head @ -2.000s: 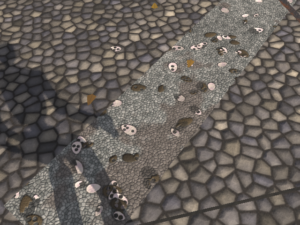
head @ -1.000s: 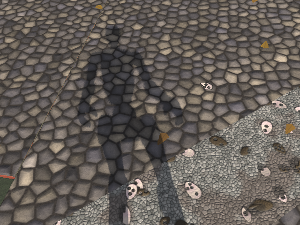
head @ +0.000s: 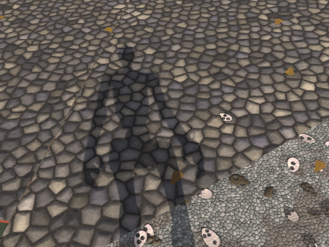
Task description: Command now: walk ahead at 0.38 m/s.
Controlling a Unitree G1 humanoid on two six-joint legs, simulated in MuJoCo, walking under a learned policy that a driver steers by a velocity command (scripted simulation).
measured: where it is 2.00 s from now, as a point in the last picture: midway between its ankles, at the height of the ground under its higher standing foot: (210, 137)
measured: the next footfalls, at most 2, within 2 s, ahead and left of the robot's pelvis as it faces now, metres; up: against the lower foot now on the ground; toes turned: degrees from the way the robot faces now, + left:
left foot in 0.38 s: +0.37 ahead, +0.14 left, +0.00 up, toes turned +2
right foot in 0.92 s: +0.65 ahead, -0.12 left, +0.00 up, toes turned -18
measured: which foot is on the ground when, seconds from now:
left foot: up 0.00-0.36, down 0.38-0.94, up 0.96-1.00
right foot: down 0.00-0.40, up 0.42-0.90, down 0.92-1.00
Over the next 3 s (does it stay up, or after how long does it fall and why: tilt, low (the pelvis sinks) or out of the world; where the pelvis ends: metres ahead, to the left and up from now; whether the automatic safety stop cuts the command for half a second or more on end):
stays up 1.42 -0.17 -0.01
